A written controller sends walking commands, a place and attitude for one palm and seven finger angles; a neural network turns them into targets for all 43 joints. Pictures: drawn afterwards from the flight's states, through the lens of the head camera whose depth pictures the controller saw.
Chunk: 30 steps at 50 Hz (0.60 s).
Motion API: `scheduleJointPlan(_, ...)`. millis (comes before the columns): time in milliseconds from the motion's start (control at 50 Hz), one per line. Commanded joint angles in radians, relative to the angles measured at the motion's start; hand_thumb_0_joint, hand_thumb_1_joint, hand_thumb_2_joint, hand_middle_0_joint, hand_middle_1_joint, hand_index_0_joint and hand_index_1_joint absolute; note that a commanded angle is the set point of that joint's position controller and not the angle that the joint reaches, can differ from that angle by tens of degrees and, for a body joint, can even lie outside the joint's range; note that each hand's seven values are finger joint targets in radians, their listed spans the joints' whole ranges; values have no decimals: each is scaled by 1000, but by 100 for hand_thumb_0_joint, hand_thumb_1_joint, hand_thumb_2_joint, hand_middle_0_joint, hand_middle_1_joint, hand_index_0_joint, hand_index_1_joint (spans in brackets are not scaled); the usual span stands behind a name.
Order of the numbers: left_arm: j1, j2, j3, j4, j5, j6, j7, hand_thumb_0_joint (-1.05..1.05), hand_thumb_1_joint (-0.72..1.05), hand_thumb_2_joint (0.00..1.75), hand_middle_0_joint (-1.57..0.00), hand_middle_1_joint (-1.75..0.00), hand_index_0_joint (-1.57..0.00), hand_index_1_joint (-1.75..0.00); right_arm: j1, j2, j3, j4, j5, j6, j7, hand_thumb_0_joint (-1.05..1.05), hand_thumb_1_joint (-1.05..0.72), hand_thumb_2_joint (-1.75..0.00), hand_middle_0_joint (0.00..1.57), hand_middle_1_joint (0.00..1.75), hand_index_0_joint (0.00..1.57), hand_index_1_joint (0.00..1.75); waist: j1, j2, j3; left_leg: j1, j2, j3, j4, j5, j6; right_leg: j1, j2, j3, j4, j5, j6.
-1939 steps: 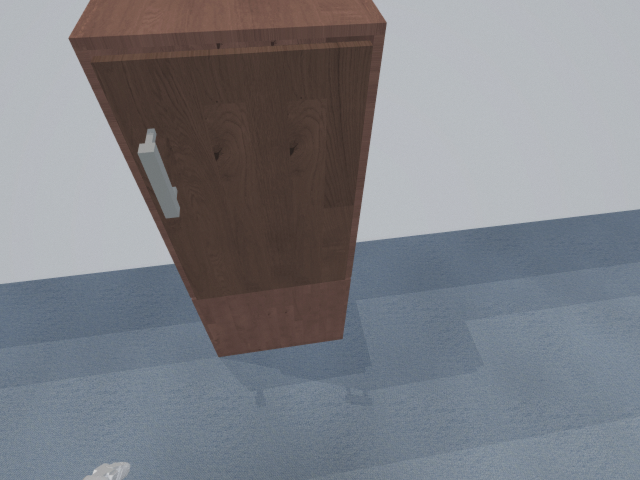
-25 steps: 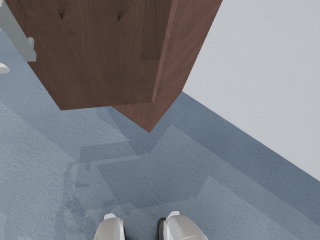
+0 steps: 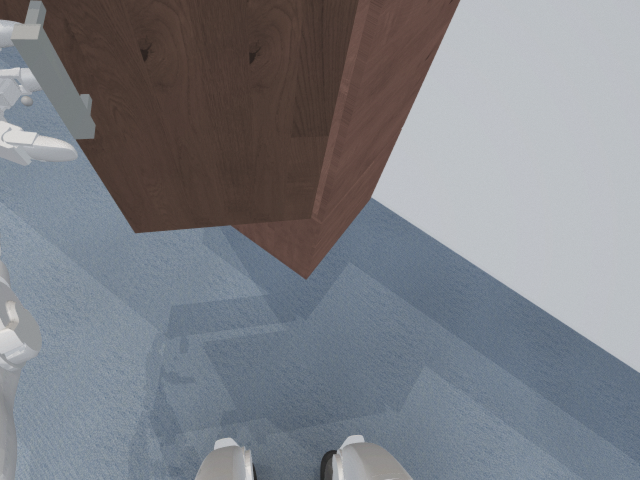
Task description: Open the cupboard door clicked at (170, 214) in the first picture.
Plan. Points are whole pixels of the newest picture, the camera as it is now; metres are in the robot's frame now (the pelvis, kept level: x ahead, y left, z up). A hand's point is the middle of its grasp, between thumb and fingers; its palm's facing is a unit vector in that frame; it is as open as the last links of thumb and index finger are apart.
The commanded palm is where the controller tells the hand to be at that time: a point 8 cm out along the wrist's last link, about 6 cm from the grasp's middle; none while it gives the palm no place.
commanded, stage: slide the fingers in behind the handle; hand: left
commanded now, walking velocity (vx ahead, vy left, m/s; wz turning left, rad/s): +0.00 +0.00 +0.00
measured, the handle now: (62, 75) +0.56 +0.25 +0.11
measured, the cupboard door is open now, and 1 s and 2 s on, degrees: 45 44 44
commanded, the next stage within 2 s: close the thumb around the handle in 1.00 s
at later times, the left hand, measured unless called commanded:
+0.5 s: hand (68, 99) +0.52 +0.24 +0.11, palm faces +0.09 -1.00 +0.00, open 14.0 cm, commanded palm +0.50 +0.27 +0.10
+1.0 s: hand (80, 99) +0.52 +0.23 +0.11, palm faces +0.08 -1.00 +0.01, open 14.0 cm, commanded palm +0.50 +0.26 +0.10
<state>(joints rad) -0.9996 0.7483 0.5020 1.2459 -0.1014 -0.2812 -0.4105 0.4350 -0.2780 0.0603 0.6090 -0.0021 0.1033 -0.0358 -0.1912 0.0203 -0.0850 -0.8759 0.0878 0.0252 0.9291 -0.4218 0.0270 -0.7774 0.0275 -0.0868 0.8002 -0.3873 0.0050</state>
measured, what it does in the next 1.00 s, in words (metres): stands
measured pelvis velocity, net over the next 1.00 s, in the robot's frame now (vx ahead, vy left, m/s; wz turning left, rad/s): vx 0.00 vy -0.01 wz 0.01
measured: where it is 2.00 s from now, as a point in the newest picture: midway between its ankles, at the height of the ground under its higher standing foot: outside the picture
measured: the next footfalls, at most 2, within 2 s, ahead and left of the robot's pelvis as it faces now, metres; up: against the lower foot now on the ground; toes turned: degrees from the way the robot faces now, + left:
none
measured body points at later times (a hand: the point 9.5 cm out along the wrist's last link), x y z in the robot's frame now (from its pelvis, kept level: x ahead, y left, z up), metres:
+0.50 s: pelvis +0.00 -0.01 +0.00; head +0.13 +0.02 +0.43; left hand +0.51 +0.29 +0.11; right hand -0.03 -0.28 -0.10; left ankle +0.00 +0.09 -0.69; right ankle -0.01 -0.13 -0.69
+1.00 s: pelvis +0.00 -0.01 +0.00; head +0.13 +0.01 +0.43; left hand +0.51 +0.28 +0.11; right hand -0.03 -0.28 -0.10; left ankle +0.00 +0.09 -0.69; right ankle -0.01 -0.13 -0.69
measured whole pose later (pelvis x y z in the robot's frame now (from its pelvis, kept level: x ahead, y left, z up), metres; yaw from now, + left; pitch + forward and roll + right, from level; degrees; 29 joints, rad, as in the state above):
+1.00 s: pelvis +0.00 -0.01 +0.00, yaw +0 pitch +21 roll -4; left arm -1.01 0.67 0.47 1.26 -0.08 -0.31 -0.30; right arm 0.43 -0.28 0.05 0.63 0.00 0.08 -0.03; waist -0.20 0.03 -0.08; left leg -0.86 0.09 0.02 0.92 -0.41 0.01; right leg -0.78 0.03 -0.08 0.82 -0.40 -0.01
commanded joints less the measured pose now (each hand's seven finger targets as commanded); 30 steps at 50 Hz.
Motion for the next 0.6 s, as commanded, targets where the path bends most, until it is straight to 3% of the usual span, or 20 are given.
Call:
scheduleJointPlan(0,-438,254,-6,-206,-11,-54,21,0,-50,30,-30,-120,-30,-120,193,-206,-75,-31,-2,-12,-14,0,-90,-90,20,30,20,30,-14,203,-418,484,-36,-97,-76,488,2,31,47,21,-53,307,-19)
scheduleJointPlan(80,-478,228,-26,-208,7,-66,54,0,-50,30,-30,-120,-30,-120,196,-202,-80,-20,-5,-21,-12,0,-90,-90,20,30,20,30,-26,209,-442,514,-31,-107,-71,481,-3,4,45,22,-51,285,-17)
scheduleJointPlan(120,-493,206,-35,-250,5,-83,59,0,-50,30,-30,-120,-30,-120,202,-199,-83,-13,-10,-25,-8,0,-90,-90,20,30,20,30,-17,254,-500,574,-27,-117,-63,553,-11,0,44,21,-43,307,-20)
scheduleJointPlan(180,-475,166,-47,-226,-9,-76,59,0,-50,30,-30,-120,-30,-120,195,-195,-84,-8,-8,-26,-4,0,-90,-90,20,30,20,30,-24,211,-483,541,-32,-106,-63,528,-6,26,46,22,-49,324,-17)
scheduleJointPlan(200,-461,191,-17,-222,-15,-77,60,0,-50,30,-30,-120,-30,-120,202,-199,-83,-8,-9,-26,-4,0,-90,-90,20,30,20,30,-16,178,-481,518,-35,-104,-63,526,0,55,47,23,-47,341,-19)
scheduleJointPlan(240,-457,187,-30,-201,-8,-63,66,0,-50,30,-30,-120,-30,-120,193,-196,-80,-12,-4,-23,-6,0,-90,-90,20,30,20,30,-20,168,-455,477,-39,-93,-68,496,3,63,43,28,-49,345,-14)
scheduleJointPlan(300,-461,230,1,-230,7,-71,90,0,-50,30,-30,-120,-30,-120,197,-195,-80,-17,-7,-26,-4,0,-90,-90,20,30,20,30,-7,189,-466,467,-43,-86,-67,486,7,84,42,33,-46,351,-16)
scheduleJointPlan(360,-473,219,-17,-205,10,-74,93,0,-50,30,-30,-120,-30,-120,195,-192,-79,-13,-4,-27,-4,0,-90,-90,20,30,20,30,-24,154,-444,422,-46,-74,-68,444,12,109,41,44,-56,359,-8)
scheduleJointPlan(380,-459,236,-7,-212,15,-78,91,0,-50,30,-30,-120,-30,-120,195,-193,-80,-16,-4,-28,-5,0,-90,-90,20,30,20,30,-10,173,-457,421,-48,-75,-70,446,10,121,41,44,-51,361,-12)
scheduleJointPlan(400,-467,199,-28,-227,6,-84,89,0,-50,30,-30,-120,-30,-120,198,-190,-80,-17,-5,-30,-3,0,-90,-90,20,30,20,30,-18,186,-473,446,-49,-75,-70,458,11,113,43,43,-50,365,-15)
scheduleJointPlan(420,-453,204,-22,-220,7,-85,86,0,-50,30,-30,-120,-30,-120,196,-191,-83,-13,-4,-29,-4,0,-90,-90,20,30,20,30,-15,188,-477,456,-46,-75,-67,465,9,104,41,43,-52,367,-13)
scheduleJointPlan(460,-475,175,-47,-202,0,-78,80,0,-50,30,-30,-120,-30,-120,198,-191,-81,-7,-2,-30,-5,0,-90,-90,20,30,20,30,-30,163,-437,433,-45,-76,-72,431,11,94,42,42,-59,344,-11)
scheduleJointPlan(520,-464,212,-4,-227,-6,-84,85,0,-50,30,-30,-120,-30,-120,202,-192,-84,-10,-5,-33,-4,0,-90,-90,20,30,20,30,-8,187,-496,451,-48,-75,-71,458,10,125,41,45,-51,369,-14)
scheduleJointPlan(540,-470,193,-18,-244,-5,-87,88,0,-50,30,-30,-120,-30,-120,200,-189,-85,-10,-6,-34,-1,0,-90,-90,20,30,20,30,-13,195,-505,462,-49,-73,-69,469,10,124,41,46,-52,381,-13)
scheduleJointPlan(580,-439,199,-10,-208,-3,-80,96,0,-50,30,-30,-120,-30,-120,199,-189,-83,-9,-3,-32,-1,0,-90,-90,20,30,20,30,-10,145,-457,409,-50,-66,-72,443,14,144,41,48,-56,382,-10)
